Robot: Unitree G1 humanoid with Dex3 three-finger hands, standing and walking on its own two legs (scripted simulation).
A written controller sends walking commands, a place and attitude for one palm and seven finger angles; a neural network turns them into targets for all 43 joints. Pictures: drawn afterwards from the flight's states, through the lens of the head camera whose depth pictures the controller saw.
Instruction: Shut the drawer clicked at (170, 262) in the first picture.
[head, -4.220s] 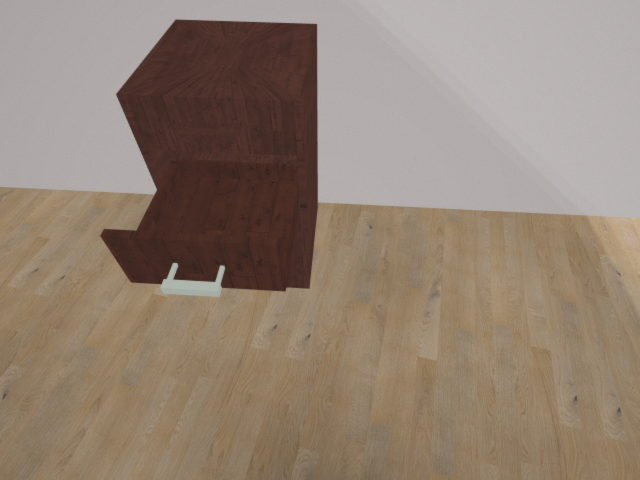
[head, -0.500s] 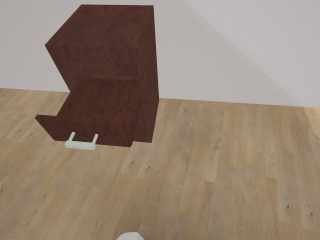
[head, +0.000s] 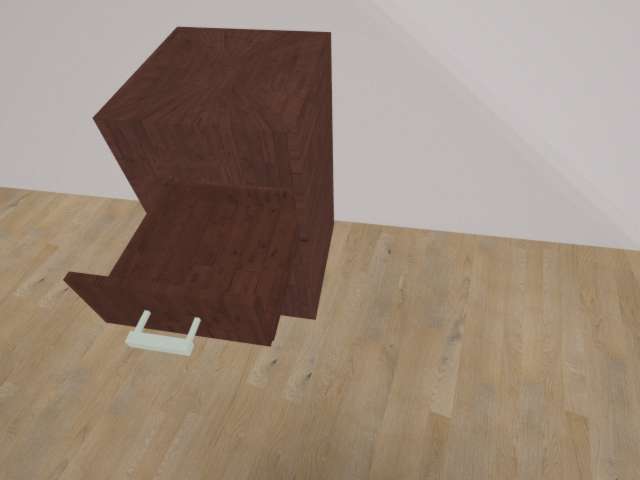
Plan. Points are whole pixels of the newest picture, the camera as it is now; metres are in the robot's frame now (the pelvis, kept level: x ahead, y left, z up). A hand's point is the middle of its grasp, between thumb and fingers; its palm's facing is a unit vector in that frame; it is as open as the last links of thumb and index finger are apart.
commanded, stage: come to a stop and stand still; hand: left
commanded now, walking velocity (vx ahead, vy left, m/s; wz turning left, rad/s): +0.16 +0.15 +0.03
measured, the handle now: (165, 331) +0.39 +0.35 -0.23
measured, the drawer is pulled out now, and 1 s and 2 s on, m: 0.30 0.30 0.30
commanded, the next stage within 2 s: look again from close up in 1.18 s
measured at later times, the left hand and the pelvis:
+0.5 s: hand (173, 470) +0.15 +0.24 -0.17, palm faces +0.06 -0.96 -0.27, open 7.4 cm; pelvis +0.10 +0.02 +0.01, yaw +0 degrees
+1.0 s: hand (231, 479) +0.15 +0.15 -0.16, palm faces +0.06 -0.98 -0.18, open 7.3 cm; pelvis +0.09 -0.03 +0.01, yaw +0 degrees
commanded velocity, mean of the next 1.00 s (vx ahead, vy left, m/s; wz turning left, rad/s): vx -0.13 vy -0.01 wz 0.00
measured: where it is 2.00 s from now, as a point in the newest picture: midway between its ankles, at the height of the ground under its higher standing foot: outside the picture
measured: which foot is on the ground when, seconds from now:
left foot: down 0.00-0.00, up 0.02-0.32, down 0.34-0.64, up 0.66-0.88, down 0.90-1.00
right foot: down 0.00-0.34, up 0.36-0.62, down 0.64-1.00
